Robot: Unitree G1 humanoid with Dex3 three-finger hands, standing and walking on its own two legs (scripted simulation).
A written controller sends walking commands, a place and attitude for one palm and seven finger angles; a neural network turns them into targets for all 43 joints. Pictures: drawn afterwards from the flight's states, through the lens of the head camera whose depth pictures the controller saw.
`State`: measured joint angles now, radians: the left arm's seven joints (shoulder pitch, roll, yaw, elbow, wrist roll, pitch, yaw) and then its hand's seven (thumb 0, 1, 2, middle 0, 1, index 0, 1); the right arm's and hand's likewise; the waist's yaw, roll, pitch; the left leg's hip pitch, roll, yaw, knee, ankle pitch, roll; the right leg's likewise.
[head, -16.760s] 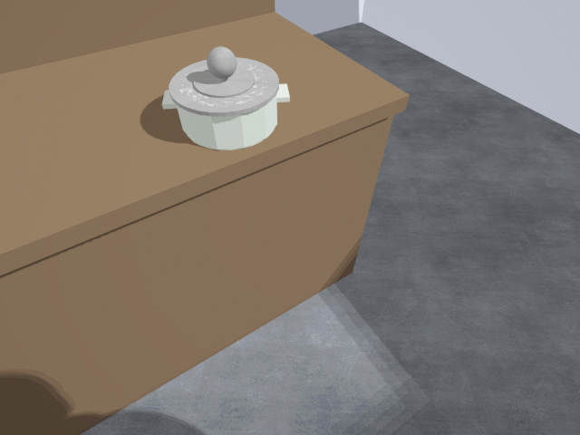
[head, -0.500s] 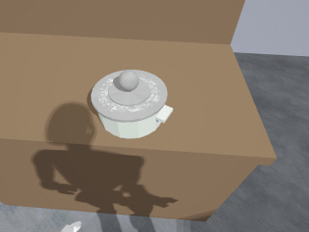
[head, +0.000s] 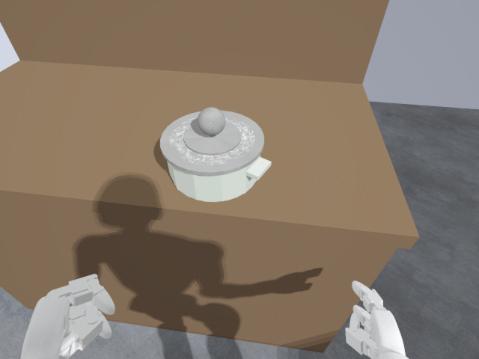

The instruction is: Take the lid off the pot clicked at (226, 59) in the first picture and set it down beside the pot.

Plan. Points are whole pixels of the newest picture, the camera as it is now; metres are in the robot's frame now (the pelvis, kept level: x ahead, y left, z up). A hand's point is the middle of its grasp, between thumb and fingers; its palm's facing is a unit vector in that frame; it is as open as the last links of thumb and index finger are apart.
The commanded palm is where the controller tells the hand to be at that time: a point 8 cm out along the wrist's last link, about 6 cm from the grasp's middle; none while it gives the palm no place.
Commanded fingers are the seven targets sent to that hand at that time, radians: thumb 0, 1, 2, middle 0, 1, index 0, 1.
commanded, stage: raise the hand higher, near the body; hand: left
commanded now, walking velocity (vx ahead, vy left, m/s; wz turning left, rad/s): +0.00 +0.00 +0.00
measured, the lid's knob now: (211, 121) +0.49 +0.12 +0.17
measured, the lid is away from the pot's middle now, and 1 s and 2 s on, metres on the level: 0.00 0.00 0.00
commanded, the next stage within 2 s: reach forward and open the fingers in 0.88 s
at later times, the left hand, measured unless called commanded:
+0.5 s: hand (85, 274) +0.17 +0.23 +0.13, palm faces +0.30 -0.85 -0.43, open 3.1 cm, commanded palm +0.12 +0.27 +0.16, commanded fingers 0.00 0.90 0.90 -1.30 -1.50 -1.30 -1.50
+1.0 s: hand (76, 223) +0.20 +0.23 +0.20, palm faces +0.39 -0.83 -0.41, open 3.1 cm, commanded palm +0.15 +0.27 +0.22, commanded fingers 0.00 0.84 0.94 -1.29 -1.43 -1.29 -1.43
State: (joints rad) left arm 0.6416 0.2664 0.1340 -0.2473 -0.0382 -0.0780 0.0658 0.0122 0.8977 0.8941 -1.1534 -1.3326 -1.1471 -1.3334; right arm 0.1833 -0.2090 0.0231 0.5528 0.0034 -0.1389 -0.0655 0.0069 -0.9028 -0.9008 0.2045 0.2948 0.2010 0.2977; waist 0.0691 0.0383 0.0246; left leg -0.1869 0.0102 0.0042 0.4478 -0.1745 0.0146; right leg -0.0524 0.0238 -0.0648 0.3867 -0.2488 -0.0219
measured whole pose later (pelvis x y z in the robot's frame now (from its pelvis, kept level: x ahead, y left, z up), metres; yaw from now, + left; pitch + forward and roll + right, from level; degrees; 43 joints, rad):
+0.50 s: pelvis +0.02 +0.01 +0.00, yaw -2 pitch -5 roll -1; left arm 0.70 0.32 0.23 -0.52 -0.03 -0.12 0.08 0.01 0.89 0.89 -1.31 -1.50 -1.30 -1.50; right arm 0.19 -0.21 0.00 0.60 0.01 -0.18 -0.07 0.01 -0.90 -0.90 0.20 0.29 0.20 0.30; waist 0.07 0.06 0.01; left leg -0.15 0.00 0.04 0.45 -0.21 0.02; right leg -0.03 0.01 -0.03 0.40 -0.28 -0.01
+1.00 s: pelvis +0.02 +0.00 +0.00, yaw -2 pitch -5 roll +0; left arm 0.52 0.35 0.34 -0.57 -0.06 -0.17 0.08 0.01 0.89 0.89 -1.31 -1.50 -1.31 -1.50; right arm 0.19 -0.20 0.02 0.62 0.01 -0.15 -0.05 0.01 -0.90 -0.90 0.21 0.30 0.20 0.30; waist 0.07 0.06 0.03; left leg -0.14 0.01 0.04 0.44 -0.21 0.02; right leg -0.02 0.02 -0.03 0.39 -0.28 -0.01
